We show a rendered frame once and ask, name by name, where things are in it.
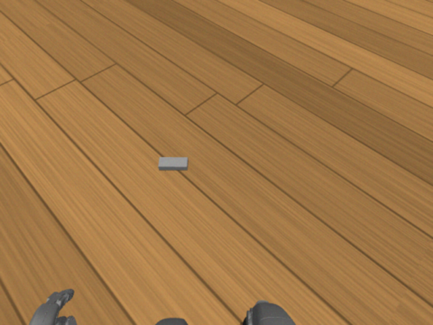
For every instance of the small box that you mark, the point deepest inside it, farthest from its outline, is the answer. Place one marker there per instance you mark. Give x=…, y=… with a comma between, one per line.
x=173, y=163

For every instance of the left robot hand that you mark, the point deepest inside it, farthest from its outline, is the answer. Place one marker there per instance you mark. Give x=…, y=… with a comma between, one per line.
x=47, y=313

